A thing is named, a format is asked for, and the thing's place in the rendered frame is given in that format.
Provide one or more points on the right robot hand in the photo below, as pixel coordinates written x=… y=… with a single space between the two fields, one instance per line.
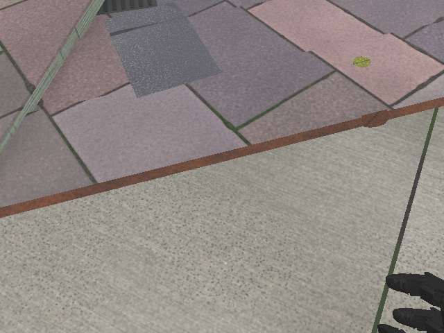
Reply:
x=431 y=289

